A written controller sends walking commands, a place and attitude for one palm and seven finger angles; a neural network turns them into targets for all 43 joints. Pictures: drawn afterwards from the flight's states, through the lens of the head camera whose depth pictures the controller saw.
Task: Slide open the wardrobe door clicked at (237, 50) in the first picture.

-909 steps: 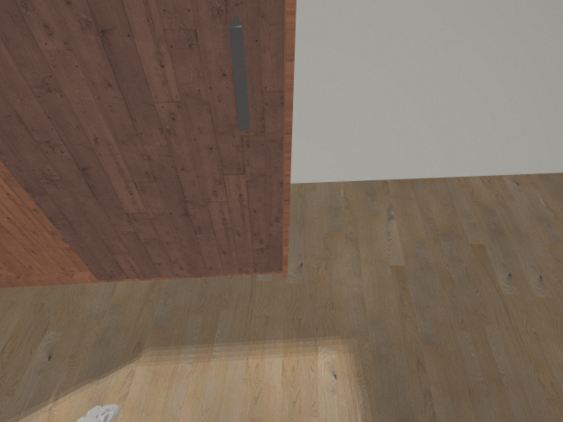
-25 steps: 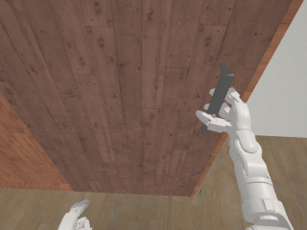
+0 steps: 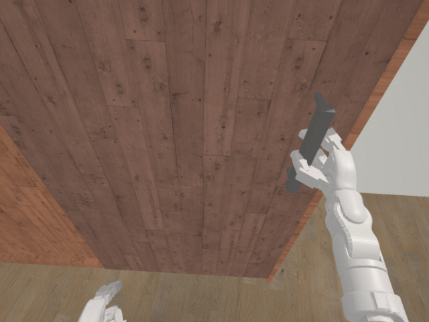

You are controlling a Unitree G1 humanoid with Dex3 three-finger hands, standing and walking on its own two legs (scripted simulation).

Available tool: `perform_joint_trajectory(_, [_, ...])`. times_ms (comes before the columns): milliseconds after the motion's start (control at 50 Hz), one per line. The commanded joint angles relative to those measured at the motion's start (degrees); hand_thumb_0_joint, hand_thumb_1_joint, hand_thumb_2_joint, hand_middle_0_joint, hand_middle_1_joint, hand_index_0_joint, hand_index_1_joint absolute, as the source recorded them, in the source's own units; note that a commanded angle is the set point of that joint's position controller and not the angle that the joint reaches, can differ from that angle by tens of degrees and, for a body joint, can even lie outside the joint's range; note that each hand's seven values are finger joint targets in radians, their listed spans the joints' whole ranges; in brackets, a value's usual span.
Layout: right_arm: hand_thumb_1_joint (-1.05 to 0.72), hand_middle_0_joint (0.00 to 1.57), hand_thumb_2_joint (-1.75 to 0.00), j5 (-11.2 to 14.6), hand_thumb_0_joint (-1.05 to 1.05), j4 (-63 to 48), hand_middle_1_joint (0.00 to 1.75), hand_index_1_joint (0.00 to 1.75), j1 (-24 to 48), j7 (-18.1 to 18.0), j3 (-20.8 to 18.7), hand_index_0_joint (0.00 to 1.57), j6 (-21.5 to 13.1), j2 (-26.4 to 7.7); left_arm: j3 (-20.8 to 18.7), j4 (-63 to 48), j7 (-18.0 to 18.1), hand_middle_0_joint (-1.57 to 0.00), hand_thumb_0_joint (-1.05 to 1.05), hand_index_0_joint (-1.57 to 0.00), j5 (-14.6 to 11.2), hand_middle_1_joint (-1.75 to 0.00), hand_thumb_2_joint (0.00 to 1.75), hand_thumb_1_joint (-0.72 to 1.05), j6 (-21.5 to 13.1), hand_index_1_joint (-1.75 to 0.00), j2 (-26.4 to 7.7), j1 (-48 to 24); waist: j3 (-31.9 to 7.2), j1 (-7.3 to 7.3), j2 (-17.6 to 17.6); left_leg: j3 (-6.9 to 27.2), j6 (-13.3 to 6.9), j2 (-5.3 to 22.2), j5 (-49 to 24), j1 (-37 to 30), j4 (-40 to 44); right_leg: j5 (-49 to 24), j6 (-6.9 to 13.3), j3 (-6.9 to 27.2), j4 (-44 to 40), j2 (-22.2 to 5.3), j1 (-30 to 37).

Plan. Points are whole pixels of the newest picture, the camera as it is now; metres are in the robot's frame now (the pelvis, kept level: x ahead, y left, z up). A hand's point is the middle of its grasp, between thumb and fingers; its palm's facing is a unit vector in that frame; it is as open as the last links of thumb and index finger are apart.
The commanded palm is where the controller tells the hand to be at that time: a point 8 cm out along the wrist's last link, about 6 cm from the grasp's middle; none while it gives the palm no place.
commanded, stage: grip the handle and tug to test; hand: right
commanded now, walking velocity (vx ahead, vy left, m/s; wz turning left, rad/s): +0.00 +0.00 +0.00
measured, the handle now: (304, 147) +0.43 -0.13 +0.12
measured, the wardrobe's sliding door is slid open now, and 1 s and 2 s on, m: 0.00 0.00 0.01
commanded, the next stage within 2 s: tug the door sideways, standing still in 0.44 s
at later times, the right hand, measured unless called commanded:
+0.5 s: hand (302, 169) +0.37 -0.12 +0.13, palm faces -0.03 +1.00 +0.01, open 6.8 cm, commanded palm +0.31 -0.18 +0.13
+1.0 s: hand (296, 165) +0.38 -0.11 +0.13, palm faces +0.04 +1.00 -0.02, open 6.0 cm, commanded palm +0.35 -0.11 +0.13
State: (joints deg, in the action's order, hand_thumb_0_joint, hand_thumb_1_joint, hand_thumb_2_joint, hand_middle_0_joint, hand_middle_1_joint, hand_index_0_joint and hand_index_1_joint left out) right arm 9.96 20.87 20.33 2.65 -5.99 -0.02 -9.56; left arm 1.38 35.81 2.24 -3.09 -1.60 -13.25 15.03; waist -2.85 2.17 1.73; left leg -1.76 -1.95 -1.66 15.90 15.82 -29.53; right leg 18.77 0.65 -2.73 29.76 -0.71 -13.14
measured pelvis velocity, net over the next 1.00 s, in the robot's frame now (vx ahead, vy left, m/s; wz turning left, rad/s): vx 0.02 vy -0.01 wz -0.06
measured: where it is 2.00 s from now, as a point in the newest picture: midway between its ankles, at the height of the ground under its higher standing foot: outside the picture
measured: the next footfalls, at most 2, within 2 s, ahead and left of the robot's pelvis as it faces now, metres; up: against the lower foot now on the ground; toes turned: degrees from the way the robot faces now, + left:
none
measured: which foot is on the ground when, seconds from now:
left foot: down 0.00-1.00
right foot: down 0.00-1.00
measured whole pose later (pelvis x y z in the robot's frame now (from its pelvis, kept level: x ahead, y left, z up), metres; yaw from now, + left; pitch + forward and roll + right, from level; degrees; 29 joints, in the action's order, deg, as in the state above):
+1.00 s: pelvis +0.02 -0.01 +0.00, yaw -4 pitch +3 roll +1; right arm 6.1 11.7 19.2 -5.6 3.0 6.0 -3.1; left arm 1.6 34.9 0.8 -1.5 0.7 -11.2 12.0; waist -3.2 -0.9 2.7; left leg -4.8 -1.0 0.5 19.2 15.7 -31.7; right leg 21.0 1.3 1.0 32.3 1.4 -14.5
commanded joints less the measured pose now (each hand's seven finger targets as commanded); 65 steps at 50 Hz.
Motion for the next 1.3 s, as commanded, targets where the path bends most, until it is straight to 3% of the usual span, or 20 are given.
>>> perform_joint_trajectory(0, [-0.9, 0.45, -0.9, 0.3, 0.0, -15.1, 1.4, 1.4, 17.7, 0.6, -5.0, 0.45, -4.7, -10.4, -2.3, -8.5, 0.2, -0.2, 0.0, -0.2, 0.1, -0.3, 0.9, 0.9, -2.8, -0.3, -6.8, -4.3, -16.4, -2.43, -2.4, 0.7, 0.7, 1.5, -28.7, -10.4, 1.4, -23.8, 1.1, 0.8, -1.5, 0.6, 3.8])
perform_joint_trajectory(40, [-0.9, 0.45, -0.9, 0.6, 0.0, -16.2, 1.4, 1.4, 15.8, 1.0, -4.7, 0.45, -4.6, -9.6, -2.3, -9.2, 0.1, -0.2, 0.0, -0.2, 0.0, -0.3, 0.9, 0.9, -2.8, -0.3, -6.5, -4.5, -17.2, -2.69, -3.4, 0.7, 0.7, 1.5, -30.4, -11.4, 1.2, -24.7, 1.1, 0.7, -1.7, 0.6, 3.8])
perform_joint_trajectory(100, [-0.9, 0.45, -0.9, 0.8, 0.0, -18.1, 1.4, 1.4, 11.0, 1.4, -5.8, 0.45, -4.9, -10.4, -2.3, -10.0, -0.1, -0.2, 0.0, -0.2, 0.0, -0.3, 0.9, 0.9, -2.8, -0.3, -6.5, -5.3, -17.6, -3.77, -2.4, 0.7, 0.6, 1.8, -31.7, -13.3, 1.0, -25.4, 1.0, 0.4, -1.8, 0.6, 3.6])
perform_joint_trajectory(120, [-0.9, 0.45, -0.9, 0.9, 0.0, -18.8, 1.4, 1.4, 10.7, 1.7, -4.4, 0.45, -4.7, -8.8, -2.1, -10.3, -0.3, -0.2, 0.0, -0.2, -0.1, -0.3, 0.9, 0.9, -2.8, -0.3, -6.1, -5.5, -16.9, -3.44, -0.9, 0.6, 0.6, 1.8, -32.2, -12.7, 1.1, -25.7, 1.0, 0.2, -2.0, 0.7, 4.0])
perform_joint_trajectory(180, [-0.9, 0.45, -0.9, 1.3, 0.0, -19.7, 1.4, 1.4, 9.8, 1.7, -6.5, 0.45, -4.3, -10.8, -2.3, -10.6, -0.2, -0.2, 0.0, -0.2, -0.1, -0.3, 0.9, 0.9, -2.8, -0.3, -6.4, -5.5, -16.6, -3.41, -3.9, 0.9, 1.0, 1.7, -32.4, -13.1, 1.4, -24.5, 1.1, 0.2, -2.2, 0.6, 3.2])
perform_joint_trajectory(200, [-0.9, 0.45, -0.9, 1.2, 0.0, -20.4, 1.4, 1.4, 7.2, 1.6, -7.8, 0.45, -4.3, -12.1, -2.4, -11.0, -0.2, -0.2, 0.0, -0.2, -0.1, -0.3, 0.9, 0.9, -2.5, -0.3, -6.6, -5.8, -16.9, -4.3, -3.2, 0.8, 0.7, 1.8, -32.6, -14.5, 1.1, -25.2, 1.0, 0.2, -2.3, 0.4, 2.8])
perform_joint_trajectory(340, [-0.9, 0.45, -0.9, 1.1, 0.0, -27.9, 1.4, 1.4, 0.3, 1.8, -5.0, 0.45, -2.7, -8.7, -2.4, -12.6, -0.7, -0.2, 0.0, -0.2, 0.0, -0.3, 0.9, 0.9, -2.4, -0.3, -5.8, -6.3, -17.3, -4.31, -0.6, 0.6, 0.9, 2.0, -37.9, -15.0, 0.6, -30.1, 0.8, -0.3, -2.0, 0.3, 4.9])
perform_joint_trajectory(400, [-0.9, 0.45, -0.9, 1.1, 0.0, -30.6, 1.4, 1.4, -6.0, 1.5, -6.3, 0.45, -1.8, -9.9, -2.6, -13.2, -0.9, -0.2, 0.0, -0.2, 0.1, -0.3, 0.9, 0.9, -2.0, -0.3, -6.0, -6.4, -18.2, -5.08, -2.0, 0.6, 0.9, 2.3, -41.0, -16.8, 0.1, -32.5, 0.7, -0.3, -1.8, 0.0, 4.8])
perform_joint_trajectory(440, [-0.9, 0.45, -0.9, 0.9, 0.0, -33.8, 1.4, 1.4, -6.2, 1.4, -4.2, 0.45, -1.2, -7.9, -2.5, -13.5, -1.1, -0.2, 0.0, -0.2, 0.1, -0.3, 0.9, 0.9, -2.1, -0.3, -5.5, -6.5, -17.7, -4.54, -1.1, 0.3, 1.0, 2.2, -41.5, -15.6, 0.1, -34.9, 0.7, -0.2, -1.5, -0.2, 6.1])
perform_joint_trajectory(520, [-0.9, 0.45, -0.9, 0.7, 0.0, -37.8, 1.4, 1.4, -8.6, 0.8, -4.5, 0.45, 0.0, -8.5, -2.6, -13.7, -1.2, -0.2, 0.0, -0.2, 0.4, -0.3, 0.9, 0.9, -1.7, -0.3, -5.6, -6.6, -17.8, -4.46, -1.0, 0.4, 0.9, 2.3, -42.9, -15.8, -0.1, -36.7, 0.6, -0.1, -1.1, -0.4, 6.5])
perform_joint_trajectory(560, [-0.9, 0.45, -0.9, 0.4, 0.0, -38.0, 1.4, 1.4, -0.6, 0.5, 2.0, 0.45, 0.9, -3.3, -2.4, -12.9, -1.1, -0.2, 0.0, -0.2, 0.2, -0.3, 0.9, 0.9, -2.0, -0.3, -5.3, -6.5, -16.5, -2.46, 0.5, -0.2, 1.0, 2.0, -39.5, -12.0, 0.4, -36.3, 0.5, 0.5, -0.6, -0.5, 8.1])
perform_joint_trajectory(600, [-0.9, 0.45, -0.9, -0.3, 0.0, -36.5, 1.4, 1.4, 7.2, -1.0, 4.1, 0.45, 1.5, -2.2, -2.7, -11.2, -0.6, -0.2, 0.0, -0.2, 0.4, -0.3, 0.9, 0.9, -2.2, -0.3, -5.7, -5.8, -14.2, -0.64, -0.9, -0.3, 1.0, 1.6, -36.0, -8.4, 0.9, -36.0, 0.7, 1.3, 0.3, -0.9, 9.2])
perform_joint_trajectory(700, [-0.9, 0.45, -0.9, -2.0, 0.0, -32.9, 1.4, 1.4, 12.9, -2.6, 9.0, 0.45, 2.9, 2.2, -2.9, -9.1, -0.4, -0.2, 0.0, -0.2, 1.2, -0.3, 0.9, 0.9, -1.7, -0.3, -5.6, -4.2, -18.2, 0.24, -0.2, -1.1, 1.0, 1.7, -36.9, -6.1, -0.7, -43.2, 0.3, 3.0, 2.3, -0.9, 12.8])
perform_joint_trajectory(720, [-0.9, 0.45, -0.9, -2.2, 0.0, -32.1, 1.4, 1.4, 13.0, -2.6, 10.5, 0.45, 3.1, 3.8, -2.9, -9.0, -0.4, -0.2, 0.0, -0.2, 1.3, -0.3, 0.9, 0.9, -1.6, -0.3, -5.4, -4.0, -19.1, 0.38, -1.5, -1.3, 1.0, 1.7, -37.2, -6.1, -1.0, -44.2, 0.3, 3.4, 2.5, -1.0, 13.2])
perform_joint_trajectory(860, [-0.9, 0.45, -0.9, -3.4, 0.0, -26.9, 1.4, 1.4, 18.8, -3.4, 18.0, 0.45, 2.1, 10.7, -2.3, -8.6, -0.9, -0.2, 0.0, -0.2, 1.5, -0.3, 0.9, 0.9, -0.7, -0.3, -4.7, -5.4, -16.7, 1.4, -2.0, -2.0, 0.7, 1.7, -29.4, -2.4, -1.2, -38.2, 0.4, 4.9, 2.5, -0.9, 12.2])
perform_joint_trajectory(960, [-0.9, 0.45, -0.9, -4.1, 0.0, -25.1, 1.4, 1.4, 23.6, -3.3, 21.5, 0.45, 1.1, 13.7, -2.2, -8.8, -1.4, -0.2, 0.0, -0.2, 1.5, -0.3, 0.9, 0.9, -0.2, -0.3, -4.3, -5.7, -18.3, 1.79, -1.1, -2.4, 0.4, 1.7, -26.3, -0.5, -2.3, -38.5, 0.1, 6.4, 3.3, -1.3, 13.2])
perform_joint_trajectory(1000, [-0.9, 0.45, -0.9, -4.4, 0.0, -23.3, 1.4, 1.4, 25.1, -3.4, 22.6, 0.45, 0.4, 14.4, -2.2, -8.6, -1.5, -0.2, 0.0, -0.2, 1.5, -0.3, 0.9, 0.9, -0.1, -0.3, -4.6, -5.7, -17.6, 2.09, -2.9, -2.5, 0.4, 1.6, -24.6, 0.1, -2.3, -36.4, 0.3, 6.8, 3.3, -1.4, 12.1])
perform_joint_trajectory(1060, [-0.9, 0.45, -0.9, -4.4, 0.0, -22.5, 1.4, 1.4, 28.3, -3.6, 24.6, 0.45, -0.5, 16.9, -2.1, -8.6, -1.8, -0.2, 0.0, -0.2, 1.4, -0.3, 0.9, 0.9, -0.3, -0.3, -4.1, -5.9, -17.8, 2.46, -0.7, -2.6, 0.2, 1.5, -21.9, 1.9, -2.7, -34.4, 0.0, 7.5, 3.4, -1.4, 12.6])
perform_joint_trajectory(1100, [-0.9, 0.45, -0.9, -4.5, 0.0, -20.1, 1.4, 1.4, 28.5, -3.7, 24.4, 0.45, -0.9, 16.3, -2.2, -8.2, -1.8, -0.2, 0.0, -0.2, 1.4, -0.3, 0.9, 0.9, -0.3, -0.3, -4.6, -5.7, -17.3, 2.45, -2.5, -2.7, 0.0, 1.3, -20.4, 2.2, -2.7, -31.8, 0.2, 7.8, 3.3, -1.3, 11.2])
perform_joint_trajectory(1280, [-0.9, 0.45, -0.9, -3.6, 0.0, -16.9, 1.4, 1.4, 32.7, -3.9, 24.4, 0.45, -2.2, 17.3, -2.1, -7.2, -1.9, -0.2, 0.0, -0.2, 1.1, -0.3, 0.9, 0.9, -1.2, -0.3, -4.7, -5.2, -17.2, 2.65, -1.2, -2.8, -0.2, 1.1, -17.9, 3.2, -2.8, -27.8, -0.2, 8.0, 3.0, -0.9, 10.0])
